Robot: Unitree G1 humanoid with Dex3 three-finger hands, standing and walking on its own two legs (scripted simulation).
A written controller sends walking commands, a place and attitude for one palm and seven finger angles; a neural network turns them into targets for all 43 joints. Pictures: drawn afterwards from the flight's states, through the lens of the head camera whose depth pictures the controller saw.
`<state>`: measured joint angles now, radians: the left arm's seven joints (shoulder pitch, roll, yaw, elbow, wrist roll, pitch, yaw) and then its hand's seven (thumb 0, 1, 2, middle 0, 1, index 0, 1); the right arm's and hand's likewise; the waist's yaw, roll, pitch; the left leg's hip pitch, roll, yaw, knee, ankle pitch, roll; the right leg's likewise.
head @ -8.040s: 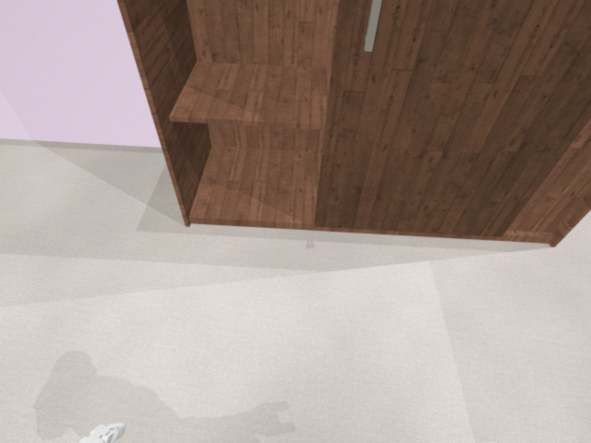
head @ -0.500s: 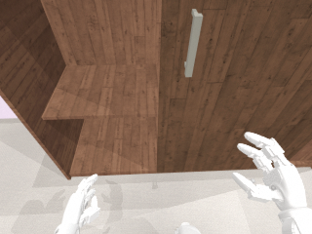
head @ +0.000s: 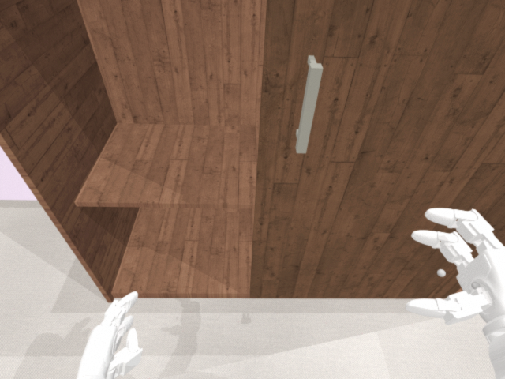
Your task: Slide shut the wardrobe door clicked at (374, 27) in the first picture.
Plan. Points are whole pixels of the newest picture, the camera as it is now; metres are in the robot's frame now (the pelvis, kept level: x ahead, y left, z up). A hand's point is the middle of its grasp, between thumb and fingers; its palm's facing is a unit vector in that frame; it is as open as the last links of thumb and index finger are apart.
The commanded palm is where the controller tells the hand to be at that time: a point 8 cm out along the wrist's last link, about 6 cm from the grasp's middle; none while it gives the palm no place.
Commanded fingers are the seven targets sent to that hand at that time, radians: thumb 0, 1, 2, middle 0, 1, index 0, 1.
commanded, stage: raise the hand with hooked fingers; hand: right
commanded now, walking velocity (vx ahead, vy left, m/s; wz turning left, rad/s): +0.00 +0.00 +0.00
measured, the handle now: (306, 106) +0.56 -0.08 +0.18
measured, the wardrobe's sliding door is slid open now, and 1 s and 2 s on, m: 0.56 0.56 0.56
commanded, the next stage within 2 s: move the hooked fingers beside the handle in 0.94 s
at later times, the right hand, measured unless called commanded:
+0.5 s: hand (501, 212) +0.28 -0.28 +0.21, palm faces +0.06 +0.99 -0.12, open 14.0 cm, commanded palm +0.24 -0.32 +0.20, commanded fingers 0.00 0.50 -0.30 0.30 1.20 0.30 1.20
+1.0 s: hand (466, 210) +0.29 -0.25 +0.19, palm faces +0.03 +0.99 -0.10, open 14.0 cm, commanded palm +0.26 -0.30 +0.20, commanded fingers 0.00 0.50 -0.30 0.30 1.20 0.30 1.20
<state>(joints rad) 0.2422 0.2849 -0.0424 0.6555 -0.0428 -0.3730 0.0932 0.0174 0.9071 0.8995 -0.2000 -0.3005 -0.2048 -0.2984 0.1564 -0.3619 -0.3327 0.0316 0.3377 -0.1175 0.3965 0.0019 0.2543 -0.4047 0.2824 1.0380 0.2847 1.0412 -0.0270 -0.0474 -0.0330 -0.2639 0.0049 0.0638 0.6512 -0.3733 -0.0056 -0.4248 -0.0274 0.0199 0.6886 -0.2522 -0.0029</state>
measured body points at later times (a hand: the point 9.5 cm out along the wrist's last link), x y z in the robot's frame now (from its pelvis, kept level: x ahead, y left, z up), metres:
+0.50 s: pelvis +0.01 +0.00 +0.02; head -0.02 +0.02 +0.46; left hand +0.20 +0.22 -0.05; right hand +0.27 -0.33 +0.22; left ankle -0.02 +0.13 -0.72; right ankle +0.07 -0.12 -0.72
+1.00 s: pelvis +0.02 +0.02 +0.02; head -0.01 +0.05 +0.47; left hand +0.20 +0.25 -0.05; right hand +0.28 -0.31 +0.20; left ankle -0.02 +0.13 -0.72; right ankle +0.07 -0.11 -0.72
